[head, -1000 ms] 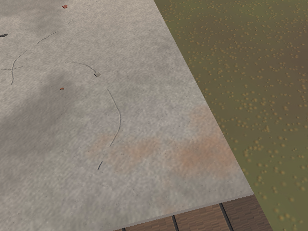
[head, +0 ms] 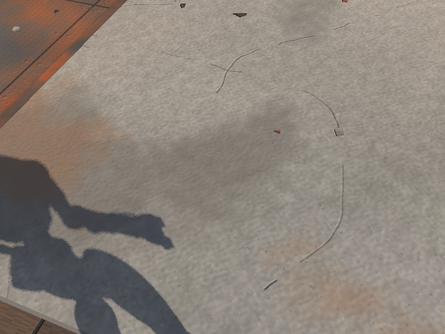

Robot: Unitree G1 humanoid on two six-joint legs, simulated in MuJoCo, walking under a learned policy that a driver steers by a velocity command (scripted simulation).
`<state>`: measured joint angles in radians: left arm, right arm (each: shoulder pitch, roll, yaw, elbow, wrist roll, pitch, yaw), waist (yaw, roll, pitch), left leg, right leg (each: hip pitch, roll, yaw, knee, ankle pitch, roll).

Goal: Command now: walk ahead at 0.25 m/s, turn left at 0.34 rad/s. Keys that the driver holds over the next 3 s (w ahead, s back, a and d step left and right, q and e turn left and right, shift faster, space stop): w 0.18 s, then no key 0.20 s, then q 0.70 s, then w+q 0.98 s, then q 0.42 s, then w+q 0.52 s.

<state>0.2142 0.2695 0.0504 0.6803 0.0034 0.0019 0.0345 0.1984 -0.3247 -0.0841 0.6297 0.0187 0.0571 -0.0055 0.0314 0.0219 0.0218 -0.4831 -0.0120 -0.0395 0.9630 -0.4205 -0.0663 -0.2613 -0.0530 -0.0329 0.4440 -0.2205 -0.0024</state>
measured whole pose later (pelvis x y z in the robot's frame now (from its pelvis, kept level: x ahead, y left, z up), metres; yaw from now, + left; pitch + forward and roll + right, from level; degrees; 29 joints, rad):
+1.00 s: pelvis +0.17 +0.06 -0.01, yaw +20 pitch +0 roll -3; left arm 0.07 0.31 0.08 0.75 0.00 0.04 0.03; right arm 0.26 -0.30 -0.07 0.67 -0.02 0.04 -0.02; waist -0.02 -0.04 0.06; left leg -0.32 0.01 -0.01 0.61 -0.30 0.05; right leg -0.49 -0.04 -0.05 0.95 -0.46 0.03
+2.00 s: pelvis +0.41 +0.30 -0.01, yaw +55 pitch +1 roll +1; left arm 0.23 0.31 0.04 0.73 -0.01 -0.11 0.00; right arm 0.22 -0.30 -0.06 0.61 0.01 -0.05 0.03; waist 0.01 -0.02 0.08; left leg -0.35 -0.11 0.00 0.49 -0.16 0.10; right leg -0.45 -0.08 0.05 1.20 -0.34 0.00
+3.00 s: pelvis +0.55 +0.58 +0.01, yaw +91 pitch +2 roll -3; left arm 0.09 0.32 0.07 0.72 0.02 -0.08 -0.04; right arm 0.45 -0.25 -0.04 0.73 -0.02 -0.05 0.00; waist -0.05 -0.04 0.00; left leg -0.08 -0.01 -0.08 0.32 -0.28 0.06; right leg -0.62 -0.03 0.02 0.83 -0.10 0.03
